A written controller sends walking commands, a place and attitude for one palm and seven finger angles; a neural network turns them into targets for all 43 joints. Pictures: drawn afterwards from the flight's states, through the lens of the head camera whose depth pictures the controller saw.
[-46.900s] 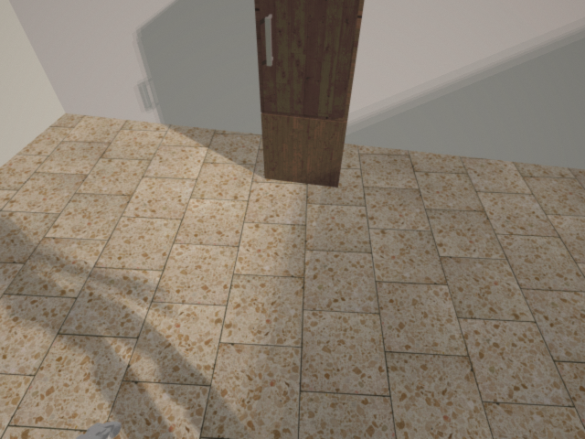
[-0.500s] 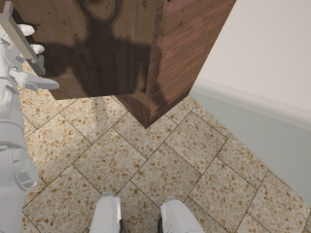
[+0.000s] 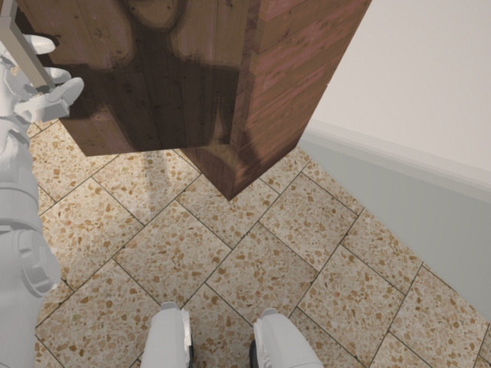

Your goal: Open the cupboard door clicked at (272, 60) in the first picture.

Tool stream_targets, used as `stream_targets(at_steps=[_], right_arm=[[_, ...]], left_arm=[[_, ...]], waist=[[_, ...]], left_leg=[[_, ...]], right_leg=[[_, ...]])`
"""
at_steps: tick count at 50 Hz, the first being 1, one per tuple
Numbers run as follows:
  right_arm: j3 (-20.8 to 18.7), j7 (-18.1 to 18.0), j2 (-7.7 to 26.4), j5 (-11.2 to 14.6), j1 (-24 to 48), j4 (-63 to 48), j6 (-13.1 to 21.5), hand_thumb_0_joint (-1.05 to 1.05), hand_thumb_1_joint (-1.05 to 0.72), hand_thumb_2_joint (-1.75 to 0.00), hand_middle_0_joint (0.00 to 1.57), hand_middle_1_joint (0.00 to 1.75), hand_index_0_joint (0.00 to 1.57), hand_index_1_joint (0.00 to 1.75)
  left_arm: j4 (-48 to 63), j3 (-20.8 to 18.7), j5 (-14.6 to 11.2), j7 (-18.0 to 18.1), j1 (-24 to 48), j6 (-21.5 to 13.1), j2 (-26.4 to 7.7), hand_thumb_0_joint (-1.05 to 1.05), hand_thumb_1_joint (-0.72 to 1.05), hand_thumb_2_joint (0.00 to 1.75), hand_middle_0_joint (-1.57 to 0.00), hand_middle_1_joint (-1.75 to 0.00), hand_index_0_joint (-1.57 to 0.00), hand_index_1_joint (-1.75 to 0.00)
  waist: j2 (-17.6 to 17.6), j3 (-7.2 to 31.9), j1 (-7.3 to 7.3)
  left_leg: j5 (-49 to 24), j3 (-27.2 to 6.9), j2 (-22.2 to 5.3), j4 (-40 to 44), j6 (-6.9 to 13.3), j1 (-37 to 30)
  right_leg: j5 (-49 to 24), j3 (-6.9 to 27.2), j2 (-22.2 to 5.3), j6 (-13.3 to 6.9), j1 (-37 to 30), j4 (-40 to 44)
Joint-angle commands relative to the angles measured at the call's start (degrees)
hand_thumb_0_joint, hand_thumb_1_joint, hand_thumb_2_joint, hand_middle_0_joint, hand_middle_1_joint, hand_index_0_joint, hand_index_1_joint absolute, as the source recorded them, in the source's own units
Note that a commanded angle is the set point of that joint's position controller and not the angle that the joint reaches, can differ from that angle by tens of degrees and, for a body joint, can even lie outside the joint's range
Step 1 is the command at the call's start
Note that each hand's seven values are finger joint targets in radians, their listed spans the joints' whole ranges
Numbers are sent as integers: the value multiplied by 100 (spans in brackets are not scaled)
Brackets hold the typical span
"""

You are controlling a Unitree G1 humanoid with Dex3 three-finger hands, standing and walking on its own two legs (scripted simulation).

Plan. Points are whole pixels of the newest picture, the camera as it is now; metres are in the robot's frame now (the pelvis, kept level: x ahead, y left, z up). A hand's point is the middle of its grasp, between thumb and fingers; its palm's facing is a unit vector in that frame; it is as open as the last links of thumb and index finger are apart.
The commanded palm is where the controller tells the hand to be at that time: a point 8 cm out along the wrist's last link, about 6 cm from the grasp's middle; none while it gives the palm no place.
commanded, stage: close the thumb around the handle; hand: left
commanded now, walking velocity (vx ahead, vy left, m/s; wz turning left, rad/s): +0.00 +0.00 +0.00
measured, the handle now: (39, 65) +0.56 +0.28 +0.07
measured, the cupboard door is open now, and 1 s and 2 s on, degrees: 57 84 100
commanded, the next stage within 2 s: pull the door open along its arc in 0.24 s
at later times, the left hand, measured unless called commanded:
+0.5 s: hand (54, 95) +0.51 +0.25 +0.07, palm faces +0.11 -0.99 +0.00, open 5.6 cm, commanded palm +0.47 +0.28 +0.07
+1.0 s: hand (98, 170) +0.39 +0.18 +0.08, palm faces +0.37 -0.93 +0.07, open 5.9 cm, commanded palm +0.32 +0.23 +0.07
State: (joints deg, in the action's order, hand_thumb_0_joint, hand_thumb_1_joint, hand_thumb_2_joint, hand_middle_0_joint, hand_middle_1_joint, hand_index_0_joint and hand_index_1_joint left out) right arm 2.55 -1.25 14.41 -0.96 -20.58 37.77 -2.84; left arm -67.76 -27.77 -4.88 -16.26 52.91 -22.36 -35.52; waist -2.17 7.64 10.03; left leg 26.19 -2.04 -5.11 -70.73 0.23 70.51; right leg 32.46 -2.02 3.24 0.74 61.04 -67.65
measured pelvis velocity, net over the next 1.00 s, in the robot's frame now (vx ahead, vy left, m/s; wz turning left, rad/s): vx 0.02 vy -0.01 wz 0.03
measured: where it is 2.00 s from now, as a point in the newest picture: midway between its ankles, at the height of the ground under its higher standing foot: outside the picture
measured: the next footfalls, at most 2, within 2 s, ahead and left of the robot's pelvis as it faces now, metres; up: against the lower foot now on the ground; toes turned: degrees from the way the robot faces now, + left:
none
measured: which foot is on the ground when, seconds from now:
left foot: down 0.00-1.00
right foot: down 0.00-1.00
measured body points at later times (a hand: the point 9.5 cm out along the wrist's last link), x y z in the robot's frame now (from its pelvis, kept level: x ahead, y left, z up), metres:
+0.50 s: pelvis +0.00 +0.00 +0.00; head +0.15 +0.04 +0.43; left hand +0.50 +0.30 +0.08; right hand +0.02 -0.26 -0.11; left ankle +0.05 +0.12 -0.63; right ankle -0.01 -0.14 -0.63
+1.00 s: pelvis +0.02 -0.01 +0.03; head +0.09 +0.00 +0.47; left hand +0.36 +0.22 +0.07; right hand +0.16 -0.24 -0.08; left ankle +0.05 +0.12 -0.63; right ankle -0.01 -0.14 -0.63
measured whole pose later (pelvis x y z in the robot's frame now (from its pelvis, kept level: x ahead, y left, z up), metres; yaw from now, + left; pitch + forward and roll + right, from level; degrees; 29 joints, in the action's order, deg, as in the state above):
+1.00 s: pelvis +0.02 -0.01 +0.03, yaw +2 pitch +19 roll -2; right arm -0.1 2.0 12.0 -1.9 -14.0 30.9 -3.3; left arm -26.0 -12.5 -6.7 11.3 12.7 -21.8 -4.7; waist -1.5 10.7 2.9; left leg 25.9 0.7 -3.6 -63.0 -0.3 55.7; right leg 33.0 0.3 1.4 0.5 48.1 -62.5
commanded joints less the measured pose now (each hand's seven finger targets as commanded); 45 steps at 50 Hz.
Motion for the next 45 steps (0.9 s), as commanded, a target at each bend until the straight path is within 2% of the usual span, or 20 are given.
stream_targets(at_steps=[1,3,5,6,9,12,14,16,17,18,21,23,25,29,33,38,39,40,41,45], right_arm=[[-384,-102,1170,8,-1003,-230,66,0,-90,-90,20,30,20,30],[-390,-89,1144,4,-985,-234,64,0,-90,-90,20,30,20,30],[-389,-87,1148,-11,-1019,-216,66,0,-90,-90,20,30,20,30],[-413,-98,1183,-4,-1022,-214,50,0,-90,-90,20,30,20,30],[-410,-84,1142,2,-978,-211,67,0,-90,-90,20,30,20,30],[-378,-116,1183,10,-973,-221,42,0,-90,-90,20,30,20,30],[-369,-108,1165,14,-967,-233,58,0,-90,-90,20,30,20,30],[-378,-118,1186,-3,-967,-224,64,0,-90,-90,20,30,20,30],[-373,-114,1173,6,-977,-237,58,0,-90,-90,20,30,20,30],[-386,-95,1152,-8,-978,-258,64,0,-90,-90,20,30,20,30],[-426,-68,1164,-18,-975,-304,53,0,-90,-90,20,30,20,30],[-452,-49,1146,-6,-949,-337,26,0,-90,-90,20,30,20,30],[-444,-24,1112,16,-938,-388,14,0,-90,-90,20,30,20,30],[-503,5,1067,84,-774,-551,-16,0,-90,-90,20,30,20,30],[-555,63,992,142,-550,-746,-10,0,-90,-90,20,30,20,30],[-588,127,924,198,-266,-997,25,0,-90,-90,20,30,20,30],[-564,107,737,137,-121,-1059,71,0,-90,-90,20,30,20,30],[-537,126,702,126,-55,-1079,142,0,-90,-90,20,30,20,30],[-546,171,680,124,23,-1117,166,0,-90,-90,20,30,20,30],[-549,239,626,-27,138,-1171,154,0,-90,-90,20,30,20,30]], left_arm=[[1184,-194,-90,-35,2219,-348,-1698,0,84,88,-40,-134,-40,-134],[1228,-73,-100,-50,2199,-331,-1521,0,90,90,-40,-135,-40,-135],[1330,-88,-132,-47,2269,-378,-1516,0,90,90,-40,-135,-40,-135],[1359,-218,-133,-46,2211,-388,-1666,0,90,90,-40,-135,-40,-135],[1432,-75,-162,-64,2289,-398,-1478,0,90,90,-40,-135,-40,-135],[1156,-298,-148,-17,2239,-345,-1785,0,90,90,-40,-135,-40,-135],[1145,-83,-117,-3,2342,-314,-1571,0,90,90,-40,-135,-40,-135],[1198,-224,-73,15,2398,-358,-1778,0,90,90,-40,-135,-40,-135],[1047,-122,-74,12,2298,-315,-1624,0,90,90,-40,-135,-40,-135],[1190,56,-119,-6,2208,-323,-1331,0,90,90,-40,-135,-40,-135],[1462,-117,-157,-14,1884,-372,-1431,0,90,90,-40,-135,-40,-135],[1673,-79,-194,-18,1663,-369,-1306,0,90,90,-40,-135,-40,-135],[1641,2,-276,-56,1200,-343,-1064,0,90,90,-40,-135,-40,-135],[2167,20,-415,-67,317,-309,-820,0,90,90,-40,-135,-40,-135],[2805,235,-626,-45,-843,-289,-247,0,90,90,-40,-135,-40,-135],[3717,405,-808,115,-2185,-321,224,0,90,90,-40,-135,-40,-135],[4027,-249,-1150,861,-2283,-268,459,0,90,90,-40,-135,-40,-135],[4130,-8,-1077,1337,-2648,-234,802,0,90,90,-40,-135,-40,-135],[4198,164,-1056,1616,-3017,-188,1148,0,90,90,-40,-135,-40,-135],[4908,408,-549,2665,-3404,-244,1444,0,90,90,-40,-135,-40,-135]], waist=[[-1000,2909,-44],[-1091,2873,-26],[-1082,2893,11],[-939,2982,-22],[-1078,2917,-6],[-800,2699,6],[-903,2597,61],[-1063,2770,12],[-938,2699,54],[-1002,2789,24],[-1160,3126,-157],[-1086,3208,-195],[-843,3034,-244],[-594,3053,-424],[-437,2777,-578],[-356,2410,-756],[-323,2347,-1206],[-376,2149,-1120],[-211,2024,-1068],[71,1970,-1089]], left_leg=[[-1957,-214,137,622,127,-3362],[-1979,-229,126,632,116,-3470],[-2096,-267,116,633,122,-3579],[-2091,-275,99,640,110,-3586],[-2042,-245,120,647,108,-3581],[-1823,-246,118,646,132,-3257],[-1744,-253,126,680,128,-3273],[-1833,-259,109,638,114,-3375],[-1806,-268,115,641,118,-3351],[-1843,-267,125,667,112,-3439],[-2201,-262,116,692,76,-3782],[-2309,-258,115,729,68,-3888],[-2256,-193,153,774,92,-3723],[-2282,-66,217,895,106,-3617],[-2243,60,282,1066,114,-3602],[-2283,137,322,1267,89,-3624],[-2239,174,340,1402,20,-3422],[-2199,158,341,1431,5,-3390],[-2098,163,334,1465,-12,-3344],[-2129,176,349,1465,-20,-3257]], right_leg=[[-1817,-60,102,-180,-240,923],[-1787,-86,108,-185,-133,937],[-1840,-100,121,-195,-100,922],[-1839,-103,112,-182,-150,922],[-1836,-94,117,-180,-163,952],[-1710,-78,110,-167,-196,953],[-1622,-96,107,-170,-105,969],[-1644,-87,92,-180,-49,909],[-1623,-95,98,-175,-14,934],[-1638,-109,95,-179,-37,931],[-1867,-122,92,-204,-172,901],[-1967,-143,104,-199,-261,915],[-2058,-135,126,-197,-464,965],[-2353,-126,126,-169,-935,1044],[-2529,-127,126,-162,-1250,1177],[-2685,-148,110,-161,-1496,1230],[-2565,-195,74,-143,-1689,1260],[-2502,-222,91,-139,-1652,1247],[-2435,-243,79,-117,-1615,1266],[-2551,-205,24,-128,-1853,1177]])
